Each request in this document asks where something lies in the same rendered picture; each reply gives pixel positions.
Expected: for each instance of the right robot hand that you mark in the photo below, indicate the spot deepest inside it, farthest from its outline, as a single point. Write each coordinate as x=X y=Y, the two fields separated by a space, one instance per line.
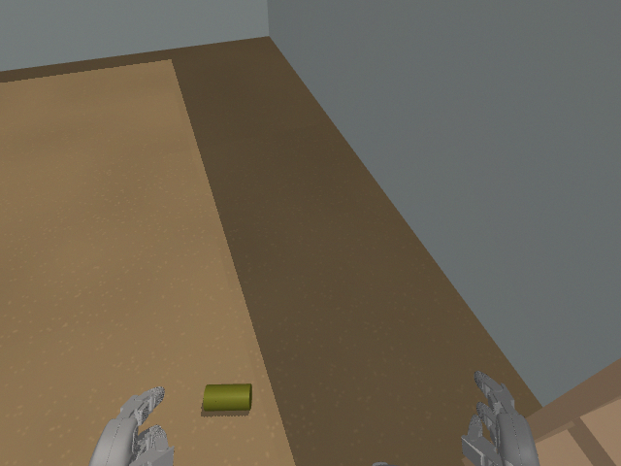
x=510 y=432

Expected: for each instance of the bookshelf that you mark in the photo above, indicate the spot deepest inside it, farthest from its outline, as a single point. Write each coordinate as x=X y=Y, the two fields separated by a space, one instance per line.
x=583 y=426

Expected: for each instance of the left robot hand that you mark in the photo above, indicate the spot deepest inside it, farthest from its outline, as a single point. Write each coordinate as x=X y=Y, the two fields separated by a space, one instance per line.
x=119 y=443

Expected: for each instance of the can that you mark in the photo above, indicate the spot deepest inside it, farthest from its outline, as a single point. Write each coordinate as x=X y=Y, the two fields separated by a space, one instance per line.
x=228 y=397

